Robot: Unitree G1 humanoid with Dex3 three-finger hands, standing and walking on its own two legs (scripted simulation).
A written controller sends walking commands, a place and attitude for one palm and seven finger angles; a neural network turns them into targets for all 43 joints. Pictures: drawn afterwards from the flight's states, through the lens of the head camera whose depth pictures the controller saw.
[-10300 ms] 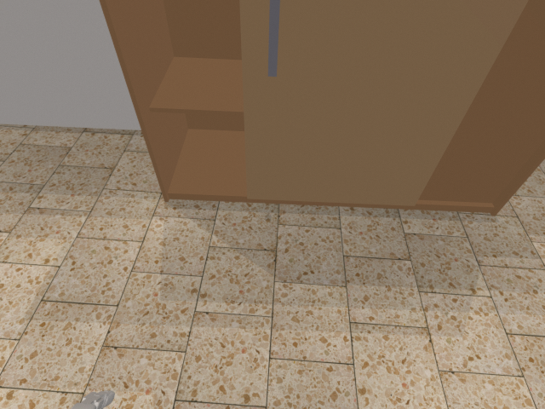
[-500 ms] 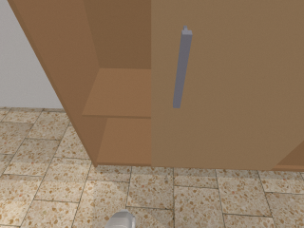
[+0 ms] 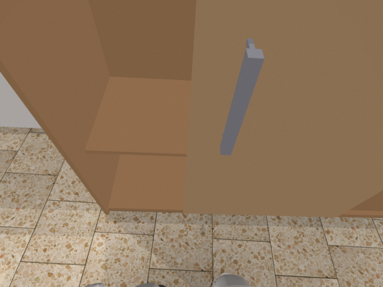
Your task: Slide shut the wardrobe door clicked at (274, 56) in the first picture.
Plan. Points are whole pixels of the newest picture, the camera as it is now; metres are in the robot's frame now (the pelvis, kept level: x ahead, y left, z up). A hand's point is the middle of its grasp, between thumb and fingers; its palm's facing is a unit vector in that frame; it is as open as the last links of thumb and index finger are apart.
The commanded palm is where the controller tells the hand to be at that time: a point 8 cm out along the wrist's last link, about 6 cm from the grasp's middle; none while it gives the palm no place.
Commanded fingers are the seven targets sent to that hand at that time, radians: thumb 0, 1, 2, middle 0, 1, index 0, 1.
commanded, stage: come to a stop and stand still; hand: right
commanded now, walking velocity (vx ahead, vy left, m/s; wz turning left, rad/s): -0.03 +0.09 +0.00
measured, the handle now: (235, 106) +0.48 -0.08 +0.10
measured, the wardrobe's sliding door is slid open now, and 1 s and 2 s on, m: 0.39 0.39 0.39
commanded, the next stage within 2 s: look again from close up in 1.14 s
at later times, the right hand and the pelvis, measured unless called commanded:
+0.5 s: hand out of the picture -0.01 -0.22 -0.18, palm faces -0.02 +0.97 -0.23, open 7.4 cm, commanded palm none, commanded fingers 0.00 -0.90 -0.90 0.20 0.30 0.20 0.30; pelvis -0.01 -0.03 +0.00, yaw +2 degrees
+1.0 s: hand out of the picture +0.00 -0.17 -0.16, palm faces -0.01 +0.97 -0.24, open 7.4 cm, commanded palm none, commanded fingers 0.00 -0.90 -0.90 0.20 0.30 0.20 0.30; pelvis -0.02 +0.01 +0.00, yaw +1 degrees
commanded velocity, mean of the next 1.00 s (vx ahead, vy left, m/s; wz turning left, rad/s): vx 0.00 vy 0.05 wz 0.00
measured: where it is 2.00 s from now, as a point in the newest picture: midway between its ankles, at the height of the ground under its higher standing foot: outside the picture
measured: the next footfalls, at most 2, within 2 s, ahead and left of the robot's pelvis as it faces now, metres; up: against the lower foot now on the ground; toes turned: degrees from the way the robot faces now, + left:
right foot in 0.12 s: +0.03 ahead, -0.14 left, +0.00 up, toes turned -2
left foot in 0.50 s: -0.02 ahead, +0.11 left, +0.00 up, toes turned +1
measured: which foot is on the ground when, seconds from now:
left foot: down 0.00-0.12, up 0.14-0.48, down 0.50-1.00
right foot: up 0.00-0.10, down 0.12-1.00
